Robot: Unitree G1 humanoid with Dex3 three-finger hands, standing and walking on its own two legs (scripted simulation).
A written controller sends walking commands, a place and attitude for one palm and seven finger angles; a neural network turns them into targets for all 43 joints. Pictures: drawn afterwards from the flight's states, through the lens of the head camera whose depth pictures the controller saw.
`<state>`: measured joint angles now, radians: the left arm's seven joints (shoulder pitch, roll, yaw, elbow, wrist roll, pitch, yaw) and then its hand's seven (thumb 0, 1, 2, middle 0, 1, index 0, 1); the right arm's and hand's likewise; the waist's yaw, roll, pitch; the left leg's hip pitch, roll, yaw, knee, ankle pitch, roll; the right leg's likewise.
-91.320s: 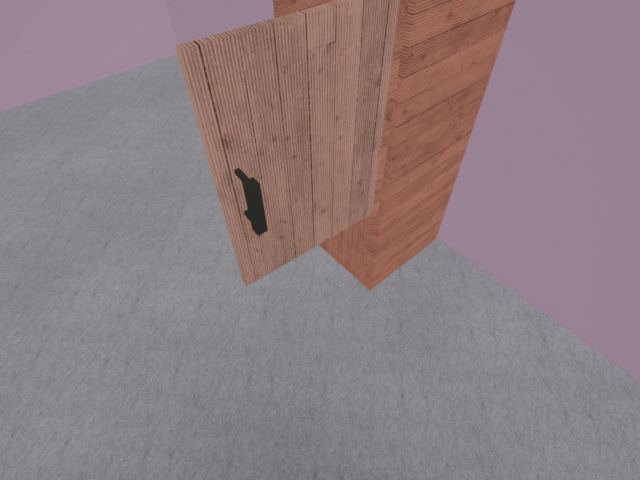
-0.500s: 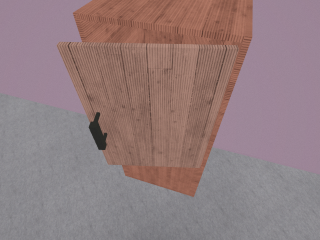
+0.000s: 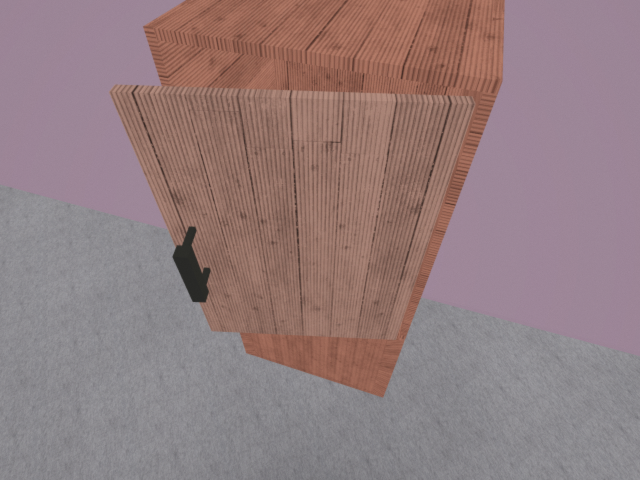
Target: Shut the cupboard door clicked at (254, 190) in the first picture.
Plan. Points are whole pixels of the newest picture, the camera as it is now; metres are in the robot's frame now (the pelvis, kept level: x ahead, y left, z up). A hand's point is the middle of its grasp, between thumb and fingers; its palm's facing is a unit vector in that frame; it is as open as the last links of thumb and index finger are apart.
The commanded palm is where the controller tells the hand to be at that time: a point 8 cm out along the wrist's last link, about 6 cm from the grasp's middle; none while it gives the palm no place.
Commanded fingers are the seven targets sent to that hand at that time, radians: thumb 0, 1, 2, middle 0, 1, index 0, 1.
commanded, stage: look again from close up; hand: left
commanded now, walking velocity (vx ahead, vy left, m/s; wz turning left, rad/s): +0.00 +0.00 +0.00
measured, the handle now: (195, 265) +0.44 +0.24 -0.05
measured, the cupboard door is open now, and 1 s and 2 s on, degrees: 15 15 15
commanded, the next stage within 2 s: raise the hand and make a fist in 0.12 s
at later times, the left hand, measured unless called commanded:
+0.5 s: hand (190, 439) +0.17 +0.17 -0.02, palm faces +0.06 -1.00 +0.03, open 6.8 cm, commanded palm +0.10 +0.23 -0.07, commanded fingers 0.00 0.90 0.90 -0.46 -0.58 -0.46 -0.58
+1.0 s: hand out of the picture +0.13 +0.19 -0.07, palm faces -0.01 -1.00 -0.02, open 4.5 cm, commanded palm +0.10 +0.25 -0.06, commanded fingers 0.00 0.90 0.90 -0.92 -1.08 -0.92 -1.08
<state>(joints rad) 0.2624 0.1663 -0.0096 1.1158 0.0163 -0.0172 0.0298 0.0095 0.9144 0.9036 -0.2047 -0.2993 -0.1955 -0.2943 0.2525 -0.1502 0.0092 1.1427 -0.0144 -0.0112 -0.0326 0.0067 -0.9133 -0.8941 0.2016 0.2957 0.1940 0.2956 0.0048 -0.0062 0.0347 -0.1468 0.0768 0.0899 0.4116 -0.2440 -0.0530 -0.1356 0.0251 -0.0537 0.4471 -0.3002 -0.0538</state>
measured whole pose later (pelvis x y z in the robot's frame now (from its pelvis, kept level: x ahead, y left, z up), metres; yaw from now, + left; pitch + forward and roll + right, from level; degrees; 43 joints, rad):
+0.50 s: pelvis -0.05 +0.02 -0.06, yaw +3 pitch +10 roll +2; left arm 0.31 0.11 0.05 0.22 -0.20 -0.53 -0.17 0.02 0.93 0.90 -0.29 -0.40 -0.29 -0.40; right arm 0.21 -0.27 -0.07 0.71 0.00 -0.34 -0.01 0.01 -0.91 -0.89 0.20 0.30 0.19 0.30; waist -0.02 -0.02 -0.13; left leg -0.69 0.04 0.07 0.91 -0.39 -0.02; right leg -0.68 -0.05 -0.07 0.97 -0.48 -0.03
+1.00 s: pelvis -0.08 +0.03 -0.12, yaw +3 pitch +15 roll -2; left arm 0.41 0.20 0.03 -0.10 -0.21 -0.31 -0.18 0.02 0.90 0.90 -0.75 -0.89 -0.74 -0.88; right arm 0.26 -0.17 0.04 0.53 0.01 -0.19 -0.05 0.01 -0.90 -0.89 0.21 0.30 0.20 0.30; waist 0.01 0.05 -0.14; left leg -1.05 0.06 0.00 1.27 -0.49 0.01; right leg -0.97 -0.03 -0.11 1.25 -0.54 -0.02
